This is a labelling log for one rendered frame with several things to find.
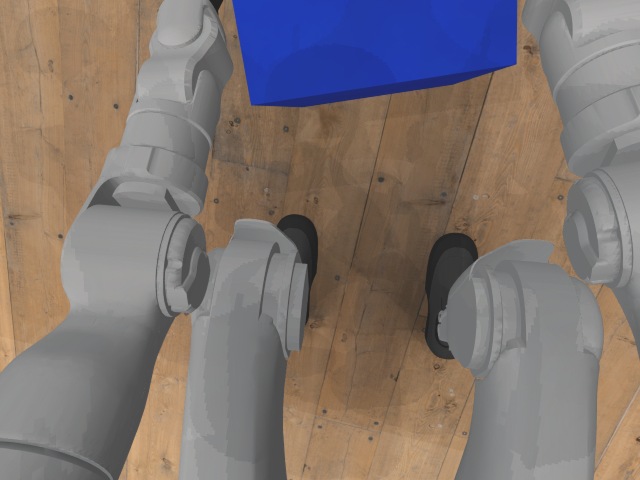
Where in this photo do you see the robot right forearm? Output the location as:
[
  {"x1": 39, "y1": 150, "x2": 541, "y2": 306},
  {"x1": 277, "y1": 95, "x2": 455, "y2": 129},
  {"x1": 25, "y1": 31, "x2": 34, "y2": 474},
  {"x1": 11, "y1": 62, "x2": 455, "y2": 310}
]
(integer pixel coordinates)
[{"x1": 521, "y1": 0, "x2": 640, "y2": 177}]

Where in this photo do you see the carton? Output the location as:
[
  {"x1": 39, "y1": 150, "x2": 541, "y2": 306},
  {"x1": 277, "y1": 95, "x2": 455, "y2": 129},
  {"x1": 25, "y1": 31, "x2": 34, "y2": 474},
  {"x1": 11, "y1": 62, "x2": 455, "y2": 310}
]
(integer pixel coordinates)
[{"x1": 232, "y1": 0, "x2": 517, "y2": 107}]

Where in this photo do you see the left robot upper arm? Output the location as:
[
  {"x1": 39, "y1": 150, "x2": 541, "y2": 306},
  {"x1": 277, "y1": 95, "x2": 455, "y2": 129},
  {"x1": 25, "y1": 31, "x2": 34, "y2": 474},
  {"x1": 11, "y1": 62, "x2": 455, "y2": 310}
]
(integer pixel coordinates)
[{"x1": 0, "y1": 204, "x2": 210, "y2": 480}]

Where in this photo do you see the left robot foot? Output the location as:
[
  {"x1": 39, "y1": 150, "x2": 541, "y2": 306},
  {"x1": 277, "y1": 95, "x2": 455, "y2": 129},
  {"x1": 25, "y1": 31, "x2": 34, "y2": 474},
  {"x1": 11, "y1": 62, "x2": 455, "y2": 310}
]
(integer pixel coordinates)
[{"x1": 277, "y1": 214, "x2": 318, "y2": 325}]

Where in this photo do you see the left robot thigh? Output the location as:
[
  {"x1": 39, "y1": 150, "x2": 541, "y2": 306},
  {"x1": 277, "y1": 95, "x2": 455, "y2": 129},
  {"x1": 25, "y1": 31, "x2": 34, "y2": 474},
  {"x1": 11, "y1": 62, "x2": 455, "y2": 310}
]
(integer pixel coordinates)
[{"x1": 178, "y1": 239, "x2": 309, "y2": 480}]

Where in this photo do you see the right robot upper arm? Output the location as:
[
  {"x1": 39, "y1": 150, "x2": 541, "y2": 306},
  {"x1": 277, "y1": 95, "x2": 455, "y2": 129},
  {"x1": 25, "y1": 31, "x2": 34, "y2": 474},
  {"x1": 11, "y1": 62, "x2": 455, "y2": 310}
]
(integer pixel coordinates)
[{"x1": 562, "y1": 160, "x2": 640, "y2": 360}]

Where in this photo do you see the robot left forearm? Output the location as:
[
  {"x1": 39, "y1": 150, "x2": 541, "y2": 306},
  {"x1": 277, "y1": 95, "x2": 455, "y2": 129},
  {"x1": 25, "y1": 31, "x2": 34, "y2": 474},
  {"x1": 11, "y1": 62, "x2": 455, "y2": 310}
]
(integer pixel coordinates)
[{"x1": 60, "y1": 0, "x2": 234, "y2": 297}]

